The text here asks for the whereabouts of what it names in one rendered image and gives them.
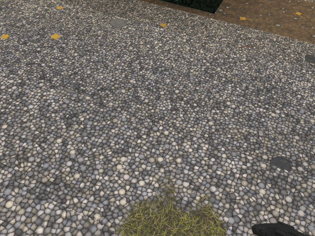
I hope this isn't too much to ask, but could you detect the robot right hand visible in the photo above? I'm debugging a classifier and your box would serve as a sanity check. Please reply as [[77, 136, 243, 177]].
[[252, 221, 309, 236]]

